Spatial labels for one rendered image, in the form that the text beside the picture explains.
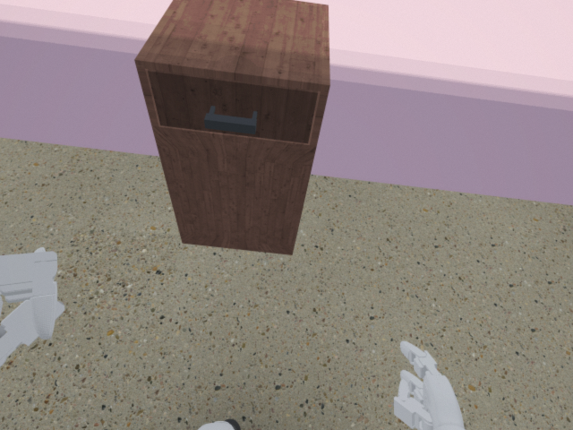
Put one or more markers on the handle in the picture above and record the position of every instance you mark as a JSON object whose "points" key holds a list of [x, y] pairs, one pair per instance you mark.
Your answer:
{"points": [[230, 123]]}

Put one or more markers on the right robot hand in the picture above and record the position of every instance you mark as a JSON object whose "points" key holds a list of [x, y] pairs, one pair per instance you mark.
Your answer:
{"points": [[434, 403]]}

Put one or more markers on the cabinet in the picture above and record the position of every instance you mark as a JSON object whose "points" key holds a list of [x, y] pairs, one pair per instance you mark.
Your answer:
{"points": [[228, 190]]}

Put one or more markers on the left robot hand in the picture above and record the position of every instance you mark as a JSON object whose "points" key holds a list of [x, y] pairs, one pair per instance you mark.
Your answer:
{"points": [[28, 278]]}

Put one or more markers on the drawer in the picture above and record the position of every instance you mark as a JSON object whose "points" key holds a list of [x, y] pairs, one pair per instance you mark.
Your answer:
{"points": [[283, 113]]}

